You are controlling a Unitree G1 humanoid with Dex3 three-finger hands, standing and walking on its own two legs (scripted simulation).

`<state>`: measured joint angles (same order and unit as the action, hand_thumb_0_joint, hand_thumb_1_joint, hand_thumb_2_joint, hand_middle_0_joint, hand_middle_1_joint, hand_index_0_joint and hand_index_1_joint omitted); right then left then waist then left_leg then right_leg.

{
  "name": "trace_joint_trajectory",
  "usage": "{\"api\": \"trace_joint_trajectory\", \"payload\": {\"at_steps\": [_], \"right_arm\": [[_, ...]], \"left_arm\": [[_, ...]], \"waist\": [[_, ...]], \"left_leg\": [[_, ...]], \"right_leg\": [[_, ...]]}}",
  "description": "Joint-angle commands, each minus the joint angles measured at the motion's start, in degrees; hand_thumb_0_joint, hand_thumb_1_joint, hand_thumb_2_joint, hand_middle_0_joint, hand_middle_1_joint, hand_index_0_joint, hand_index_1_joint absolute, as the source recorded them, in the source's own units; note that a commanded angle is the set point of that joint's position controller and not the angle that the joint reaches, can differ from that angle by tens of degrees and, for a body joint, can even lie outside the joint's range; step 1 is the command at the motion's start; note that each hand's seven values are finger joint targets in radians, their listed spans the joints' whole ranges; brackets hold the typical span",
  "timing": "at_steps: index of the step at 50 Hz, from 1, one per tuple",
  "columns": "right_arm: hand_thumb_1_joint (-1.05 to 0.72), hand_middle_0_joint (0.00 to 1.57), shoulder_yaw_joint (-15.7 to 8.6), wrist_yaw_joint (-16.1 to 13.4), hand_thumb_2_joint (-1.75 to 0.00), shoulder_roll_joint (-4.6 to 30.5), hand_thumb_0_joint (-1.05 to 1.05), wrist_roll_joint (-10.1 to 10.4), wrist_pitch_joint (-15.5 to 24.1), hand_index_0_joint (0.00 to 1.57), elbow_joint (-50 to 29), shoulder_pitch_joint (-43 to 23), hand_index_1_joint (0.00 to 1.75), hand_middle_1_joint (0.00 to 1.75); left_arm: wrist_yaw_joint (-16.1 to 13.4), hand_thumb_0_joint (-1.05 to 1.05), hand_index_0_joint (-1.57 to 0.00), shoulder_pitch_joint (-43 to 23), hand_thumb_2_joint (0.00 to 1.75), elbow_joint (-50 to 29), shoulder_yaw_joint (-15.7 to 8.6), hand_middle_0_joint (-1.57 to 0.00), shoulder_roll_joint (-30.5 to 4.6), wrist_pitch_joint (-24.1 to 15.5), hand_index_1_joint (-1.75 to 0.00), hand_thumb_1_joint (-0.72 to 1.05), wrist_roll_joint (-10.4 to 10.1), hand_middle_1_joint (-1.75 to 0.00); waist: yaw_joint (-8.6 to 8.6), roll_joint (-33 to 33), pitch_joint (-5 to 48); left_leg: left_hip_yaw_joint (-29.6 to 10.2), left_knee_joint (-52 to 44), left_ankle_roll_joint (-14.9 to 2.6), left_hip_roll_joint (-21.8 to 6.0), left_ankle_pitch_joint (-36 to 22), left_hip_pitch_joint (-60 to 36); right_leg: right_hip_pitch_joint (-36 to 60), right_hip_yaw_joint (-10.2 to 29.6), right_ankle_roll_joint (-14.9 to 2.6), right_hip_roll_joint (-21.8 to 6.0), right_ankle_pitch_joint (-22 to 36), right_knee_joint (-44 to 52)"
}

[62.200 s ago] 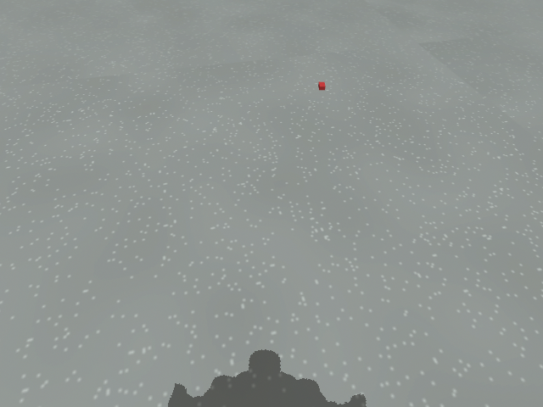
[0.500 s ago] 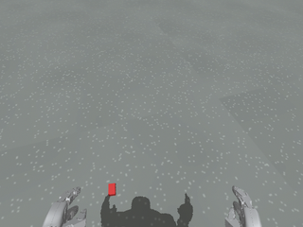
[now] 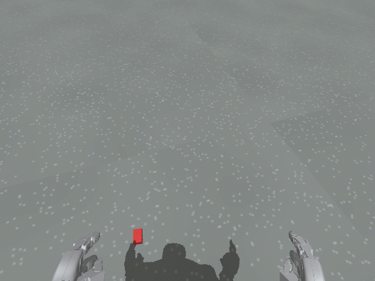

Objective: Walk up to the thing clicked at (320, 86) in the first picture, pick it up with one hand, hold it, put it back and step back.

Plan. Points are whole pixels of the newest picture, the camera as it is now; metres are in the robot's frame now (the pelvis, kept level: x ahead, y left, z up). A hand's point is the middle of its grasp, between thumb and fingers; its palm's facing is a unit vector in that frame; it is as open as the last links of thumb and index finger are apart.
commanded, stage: home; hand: left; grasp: from above
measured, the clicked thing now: (137, 236) +0.45 +0.24 -0.70
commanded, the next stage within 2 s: stand in 0.30 s
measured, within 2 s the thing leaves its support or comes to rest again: neither
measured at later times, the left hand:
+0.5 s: hand out of the picture +0.16 +0.20 -0.08, palm faces +0.00 -0.95 -0.30, open 7.4 cm
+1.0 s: hand out of the picture +0.03 +0.25 -0.11, palm faces +0.03 -0.95 -0.31, open 7.3 cm
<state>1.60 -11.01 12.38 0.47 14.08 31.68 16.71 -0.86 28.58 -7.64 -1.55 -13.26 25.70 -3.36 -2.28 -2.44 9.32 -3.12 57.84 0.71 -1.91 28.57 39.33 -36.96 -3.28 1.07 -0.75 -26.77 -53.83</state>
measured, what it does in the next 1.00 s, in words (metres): rises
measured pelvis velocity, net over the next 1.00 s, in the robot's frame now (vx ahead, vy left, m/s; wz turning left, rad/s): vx -0.01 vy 0.02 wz -0.01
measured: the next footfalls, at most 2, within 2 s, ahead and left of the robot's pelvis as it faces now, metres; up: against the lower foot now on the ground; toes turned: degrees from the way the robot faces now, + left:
none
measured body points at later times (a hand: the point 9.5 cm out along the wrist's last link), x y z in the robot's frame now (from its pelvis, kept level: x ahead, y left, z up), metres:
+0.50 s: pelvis -0.02 +0.00 +0.01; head +0.01 +0.01 +0.46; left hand +0.15 +0.25 -0.05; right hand +0.14 -0.25 -0.08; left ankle +0.00 +0.12 -0.68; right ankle +0.00 -0.13 -0.68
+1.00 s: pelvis -0.01 +0.02 +0.06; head -0.01 +0.02 +0.50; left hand +0.03 +0.30 -0.08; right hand +0.06 -0.26 -0.08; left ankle +0.00 +0.12 -0.68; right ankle +0.00 -0.13 -0.68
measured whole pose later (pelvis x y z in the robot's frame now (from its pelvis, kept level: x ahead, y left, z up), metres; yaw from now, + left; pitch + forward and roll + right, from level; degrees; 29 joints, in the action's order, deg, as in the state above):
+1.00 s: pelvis -0.01 +0.02 +0.06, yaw +0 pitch -4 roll +0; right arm -2.1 -1.4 15.5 -2.0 -0.2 58.6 10.6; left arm -1.6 13.1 57.6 -1.8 -16.0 1.0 1.8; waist 1.4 -0.1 -3.4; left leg 0.1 29.7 -1.1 0.9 15.0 11.1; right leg -10.5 -0.8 2.7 -3.4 -14.2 -28.4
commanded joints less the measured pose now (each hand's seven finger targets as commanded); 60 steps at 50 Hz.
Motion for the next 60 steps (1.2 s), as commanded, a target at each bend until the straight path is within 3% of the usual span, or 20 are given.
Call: {"api": "trace_joint_trajectory", "payload": {"at_steps": [1, 11, 19, 20, 21, 22, 23, 25, 26, 27, 28, 31, 36, 38, 41, 49, 58, 60], "right_arm": [[-0.9, 0.2, -3.0, -0.4, -0.9, 7.2, 0.0, -0.2, 3.5, 0.2, -9.2, -3.8, 0.3, 0.3], [-0.9, 0.2, -3.2, -0.2, -0.9, 7.4, 0.0, -0.2, 3.1, 0.2, -9.4, -3.1, 0.3, 0.3], [-0.9, 0.2, -3.0, -0.1, -0.9, 7.3, 0.0, -0.1, 2.9, 0.2, -9.9, -4.1, 0.3, 0.3], [-0.9, 0.2, -5.4, 3.3, -0.9, 13.8, 0.0, -7.7, -3.5, 0.2, 4.3, -8.4, 0.3, 0.3], [-0.9, 0.2, -6.4, 5.1, -0.9, 14.2, 0.0, -7.4, -6.0, 0.2, 4.5, -8.2, 0.3, 0.3], [-0.9, 0.2, -6.2, 6.2, -0.9, 14.0, 0.0, -7.5, -7.1, 0.2, 4.1, -7.7, 0.3, 0.3], [-0.9, 0.2, -6.1, 6.9, -0.9, 14.3, 0.0, -7.7, -7.8, 0.2, 4.0, -6.4, 0.3, 0.3], [-0.9, 0.2, -5.7, 8.8, -0.9, 12.6, 0.0, -4.7, -8.2, 0.2, 6.3, -6.3, 0.3, 0.3], [-0.9, 0.2, -6.1, 9.4, -0.9, 12.9, 0.0, -4.0, -8.6, 0.2, 7.1, -7.6, 0.3, 0.3], [-0.9, 0.2, -6.1, 9.6, -0.9, 12.8, 0.0, -3.7, -8.8, 0.2, 7.5, -8.5, 0.3, 0.3], [-0.9, 0.2, -6.5, 9.8, -0.9, 13.0, 0.0, -3.5, -9.0, 0.2, 8.1, -9.3, 0.3, 0.3], [-0.9, 0.2, -6.5, 10.2, -0.9, 12.2, 0.0, -3.6, -10.5, 0.2, 11.1, -8.8, 0.3, 0.3], [-0.9, 0.2, -6.8, 9.9, -0.9, 13.2, 0.0, -3.6, -11.1, 0.2, 15.0, -8.6, 0.3, 0.3], [-0.9, 0.2, -6.6, 9.7, -0.9, 13.5, 0.0, -3.3, -11.6, 0.2, 16.6, -8.1, 0.3, 0.3], [-0.9, 0.2, -6.5, 9.3, -0.9, 14.0, 0.0, -3.0, -11.9, 0.2, 18.8, -8.1, 0.3, 0.3], [-0.9, 0.2, -6.3, 9.1, -0.9, 14.9, 0.0, -2.4, -12.5, 0.2, 23.5, -8.6, 0.3, 0.3], [-0.9, 0.2, -5.8, 9.3, -0.9, 14.7, 0.0, -2.1, -12.7, 0.2, 26.3, -9.5, 0.3, 0.3], [-0.9, 0.2, -5.6, 9.3, -0.9, 14.5, 0.0, -2.0, -12.7, 0.2, 26.9, -9.5, 0.3, 0.3]], "left_arm": [[-0.6, 0.0, -0.2, -0.9, 0.89, -10.5, -3.9, -0.2, -5.6, -2.8, -0.3, 0.89, 0.5, -0.3], [-0.8, 0.0, -0.2, -0.1, 0.9, -11.1, -4.0, -0.2, -6.0, -3.0, -0.3, 0.9, 0.5, -0.3], [-0.7, 0.0, -0.2, -1.3, 0.9, -10.8, -3.3, -0.2, -5.5, -2.7, -0.3, 0.9, 0.6, -0.3], [-2.9, 0.0, -0.2, -17.5, 0.9, 9.3, -3.7, -0.2, -10.4, -14.8, -0.3, 0.9, 6.9, -0.3], [-2.7, 0.0, -0.2, -11.7, 0.9, 19.0, -4.8, -0.2, -11.2, -18.5, -0.3, 0.9, 7.4, -0.3], [-2.4, 0.0, -0.2, -11.2, 0.9, 22.0, -4.6, -0.2, -11.9, -20.3, -0.3, 0.9, 8.0, -0.3], [-2.0, 0.0, -0.2, -13.0, 0.9, 23.1, -4.2, -0.2, -12.4, -21.5, -0.3, 0.9, 7.6, -0.3], [-1.5, 0.0, -0.2, -14.8, 0.9, 27.5, -3.7, -0.2, -12.2, -23.0, -0.3, 0.9, 7.2, -0.3], [-1.4, 0.0, -0.2, -14.0, 0.9, 29.9, -3.7, -0.2, -11.9, -23.2, -0.3, 0.9, 6.9, -0.3], [-1.3, 0.0, -0.2, -15.1, 0.9, 32.2, -3.9, -0.2, -11.8, -23.4, -0.3, 0.9, 6.6, -0.3], [-1.3, 0.0, -0.2, -15.4, 0.9, 34.3, -3.9, -0.2, -11.6, -23.7, -0.3, 0.9, 6.2, -0.3], [-1.4, 0.0, -0.2, -17.8, 0.9, 40.6, -3.8, -0.2, -12.4, -25.0, -0.3, 0.9, 6.5, -0.3], [-1.5, 0.0, -0.2, -17.0, 0.9, 48.8, -3.5, -0.2, -11.7, -26.3, -0.3, 0.9, 6.0, -0.3], [-1.5, 0.0, -0.2, -17.4, 0.9, 51.4, -3.5, -0.2, -12.0, -26.5, -0.3, 0.9, 5.7, -0.3], [-1.7, 0.0, -0.2, -17.0, 0.9, 55.3, -3.3, -0.2, -12.1, -26.6, -0.3, 0.9, 5.5, -0.3], [-1.7, 0.0, -0.2, -17.4, 0.9, 62.8, -2.7, -0.2, -12.8, -26.4, -0.3, 0.9, 5.3, -0.3], [-1.6, 0.0, -0.2, -18.3, 0.9, 67.2, -2.3, -0.2, -13.3, -26.6, -0.3, 0.9, 5.2, -0.3], [-1.6, 0.0, -0.2, -19.1, 0.9, 67.7, -2.3, -0.2, -13.7, -26.8, -0.3, 0.9, 5.2, -0.3]], "waist": [[0.05, 0.0, 4.3], [-0.12, 0.1, 6.2], [0.01, -0.3, 3.3], [4.11, 2.4, -9.8], [4.27, 4.6, -4.7], [3.51, 6.8, -4.1], [2.07, 3.7, -4.6], [3.26, -0.2, -2.4], [4.53, 2.3, -3.2], [4.35, 2.8, -2.6], [4.67, 2.3, -1.9], [3.49, 4.9, -4.9], [3.65, 0.6, -6.2], [3.37, 1.0, -8.1], [3.43, 0.9, -7.6], [3.18, 0.5, -11.3], [3.06, 1.7, -12.2], [3.03, 3.1, -11.5]], "left_leg": [[0.7, -9.3, -1.3, 1.5, -13.4, -5.0], [0.8, -8.3, -1.22, 1.6, -18.1, -6.2], [0.3, -10.0, -1.26, 1.4, -10.8, -4.2], [-2.1, -14.7, -3.84, -1.3, -21.3, -6.4], [-0.6, -14.3, -4.47, -0.5, -20.3, -9.3], [0.1, -13.9, -4.47, 0.1, -19.3, -11.4], [-1.1, -15.2, -4.39, -0.1, -17.6, -12.0], [-2.1, -18.8, -4.91, -0.2, -16.1, -15.9], [-1.7, -19.2, -4.4, -0.1, -15.1, -16.4], [-1.9, -19.6, -4.26, -0.2, -15.2, -17.0], [-2.2, -19.7, -4.25, -0.5, -16.2, -18.1], [-1.0, -21.5, -4.1, 0.4, -10.4, -18.1], [-3.7, -27.0, -4.11, -2.0, -15.8, -22.4], [-4.0, -29.7, -3.84, -2.1, -15.5, -22.0], [-4.2, -31.6, -3.55, -2.7, -20.6, -25.7], [-4.6, -38.2, -2.7, -3.1, -15.8, -27.3], [-4.0, -41.3, -2.31, -3.3, -15.7, -29.0], [-3.3, -40.7, -2.23, -3.2, -19.0, -30.4]], "right_leg": [[3.2, -0.9, -0.87, 1.8, 11.4, 8.3], [4.5, -0.8, -0.98, 1.7, 15.8, 7.5], [2.3, -1.1, -0.94, 1.8, 9.0, 8.6], [11.8, 3.7, -3.39, -2.5, 9.9, 10.1], [14.0, 6.4, -5.07, -3.2, 9.0, 11.9], [12.8, 7.8, -5.82, -3.8, 9.0, 13.0], [11.6, 7.4, -5.45, -3.1, 9.1, 12.9], [15.3, 6.4, -4.12, -3.7, 10.4, 11.9], [15.0, 6.6, -4.07, -3.7, 9.3, 13.4], [15.1, 6.6, -3.76, -3.7, 9.5, 14.2], [16.2, 6.4, -3.37, -3.9, 11.1, 14.9], [16.9, 8.2, -3.16, -5.3, 6.8, 20.4], [20.3, 5.5, -2.08, -4.1, 14.2, 21.6], [22.2, 5.6, -2.11, -4.2, 14.9, 23.3], [24.6, 5.4, -2.06, -4.7, 19.1, 25.1], [27.5, 5.3, -1.38, -4.9, 16.8, 30.9], [29.1, 5.5, -0.94, -5.5, 17.0, 34.1], [29.7, 6.0, -1.05, -6.1, 18.0, 34.9]]}}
